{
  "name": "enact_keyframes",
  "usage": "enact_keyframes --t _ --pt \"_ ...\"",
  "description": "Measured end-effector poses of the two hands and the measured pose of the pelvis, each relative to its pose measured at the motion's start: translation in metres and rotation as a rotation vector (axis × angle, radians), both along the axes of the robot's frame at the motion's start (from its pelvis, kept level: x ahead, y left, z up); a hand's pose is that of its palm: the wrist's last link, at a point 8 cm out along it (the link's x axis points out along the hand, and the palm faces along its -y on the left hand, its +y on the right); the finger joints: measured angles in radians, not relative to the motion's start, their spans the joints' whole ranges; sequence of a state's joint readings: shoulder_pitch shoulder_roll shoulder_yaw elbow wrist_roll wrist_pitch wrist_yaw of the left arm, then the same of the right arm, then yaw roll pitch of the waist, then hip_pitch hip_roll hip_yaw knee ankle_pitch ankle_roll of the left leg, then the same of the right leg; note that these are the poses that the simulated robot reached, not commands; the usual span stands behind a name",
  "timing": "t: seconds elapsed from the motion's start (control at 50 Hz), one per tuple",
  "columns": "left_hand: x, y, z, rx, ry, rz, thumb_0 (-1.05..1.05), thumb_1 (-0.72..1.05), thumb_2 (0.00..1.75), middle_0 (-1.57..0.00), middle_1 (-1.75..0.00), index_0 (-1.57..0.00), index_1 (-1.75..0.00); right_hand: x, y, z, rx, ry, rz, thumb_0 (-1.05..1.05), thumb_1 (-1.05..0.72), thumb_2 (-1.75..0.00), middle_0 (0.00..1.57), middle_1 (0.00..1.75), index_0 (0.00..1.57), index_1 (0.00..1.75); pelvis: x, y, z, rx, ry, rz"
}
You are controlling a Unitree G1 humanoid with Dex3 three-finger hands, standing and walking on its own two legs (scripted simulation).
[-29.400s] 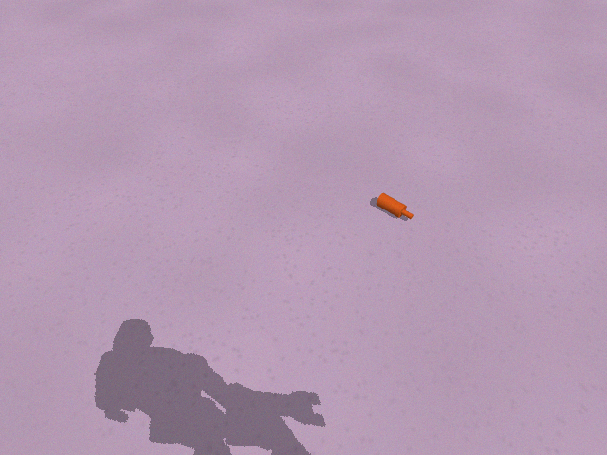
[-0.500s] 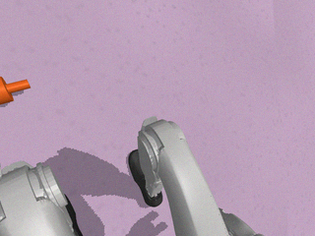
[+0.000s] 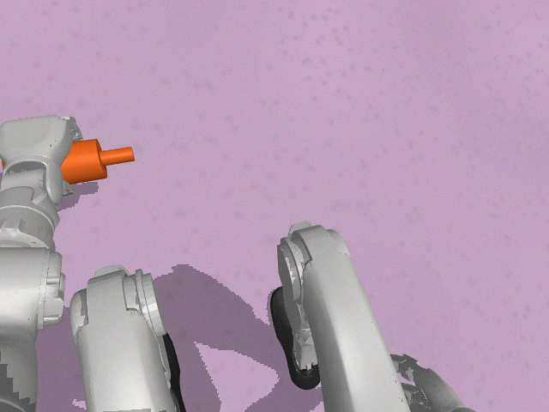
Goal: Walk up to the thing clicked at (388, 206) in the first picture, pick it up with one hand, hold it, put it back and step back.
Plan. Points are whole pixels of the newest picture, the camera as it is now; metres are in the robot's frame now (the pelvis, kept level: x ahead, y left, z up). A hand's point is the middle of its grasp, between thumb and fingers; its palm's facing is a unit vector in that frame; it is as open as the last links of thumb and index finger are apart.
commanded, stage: settle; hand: left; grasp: from above
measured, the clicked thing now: (76, 162) +0.50 +0.23 -0.19
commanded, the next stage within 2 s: lift in 0.08 s
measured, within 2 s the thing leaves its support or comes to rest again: neither
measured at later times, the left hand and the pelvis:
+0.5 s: hand (27, 168) +0.46 +0.26 -0.10, palm faces -0.46 -0.07 -0.88, open 9.4 cm; pelvis -0.01 +0.00 +0.04, yaw +3 degrees
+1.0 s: hand out of the picture +0.38 +0.27 +0.08, palm faces -0.43 -0.11 -0.90, open 9.3 cm; pelvis +0.00 +0.00 +0.17, yaw +6 degrees
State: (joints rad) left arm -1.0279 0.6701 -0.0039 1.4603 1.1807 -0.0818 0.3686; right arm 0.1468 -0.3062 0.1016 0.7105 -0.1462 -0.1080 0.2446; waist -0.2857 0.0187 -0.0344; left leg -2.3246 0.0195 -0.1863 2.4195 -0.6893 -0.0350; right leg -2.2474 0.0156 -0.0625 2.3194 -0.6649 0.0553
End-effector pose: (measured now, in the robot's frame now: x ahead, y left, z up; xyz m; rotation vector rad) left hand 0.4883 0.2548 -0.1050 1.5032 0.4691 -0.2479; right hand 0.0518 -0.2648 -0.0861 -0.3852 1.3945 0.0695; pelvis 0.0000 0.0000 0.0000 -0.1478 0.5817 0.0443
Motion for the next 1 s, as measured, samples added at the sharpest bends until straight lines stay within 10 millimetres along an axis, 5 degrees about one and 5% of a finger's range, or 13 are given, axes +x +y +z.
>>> enact_keyframes --t 0.3,0.5,0.74,1.0 --pt "-0.002 0.000 0.031 -0.004 -0.006 -0.019 0.01 0.08 0.45 -0.71 -0.58 -0.74 -0.53 -0.015 -0.006 0.011 -0.072 0.046 -0.072 0.00 -0.91 -0.90 0.20 0.30 0.20 0.30 -0.004 -0.002 0.014 0.018 0.017 0.018" --pt "-0.022 0.008 0.065 -0.004 0.027 0.002 0.01 0.09 0.43 -0.72 -0.57 -0.74 -0.51 -0.016 -0.007 0.026 -0.082 0.042 -0.134 0.00 -0.91 -0.90 0.20 0.30 0.20 0.30 -0.006 -0.001 0.037 0.033 0.027 0.031" --pt "-0.057 0.016 0.137 -0.019 0.012 -0.003 0.01 0.11 0.41 -0.72 -0.56 -0.74 -0.51 0.025 -0.001 0.065 -0.069 -0.075 -0.133 0.00 -0.91 -0.90 0.20 0.30 0.20 0.30 -0.008 0.000 0.088 0.046 0.018 0.043" --pt "-0.101 0.022 0.239 -0.030 -0.012 0.037 0.01 0.12 0.38 -0.74 -0.51 -0.77 -0.46 0.076 0.012 0.148 -0.054 -0.230 -0.137 0.00 -0.91 -0.90 0.20 0.30 0.20 0.30 -0.004 0.002 0.172 0.066 -0.050 0.066"
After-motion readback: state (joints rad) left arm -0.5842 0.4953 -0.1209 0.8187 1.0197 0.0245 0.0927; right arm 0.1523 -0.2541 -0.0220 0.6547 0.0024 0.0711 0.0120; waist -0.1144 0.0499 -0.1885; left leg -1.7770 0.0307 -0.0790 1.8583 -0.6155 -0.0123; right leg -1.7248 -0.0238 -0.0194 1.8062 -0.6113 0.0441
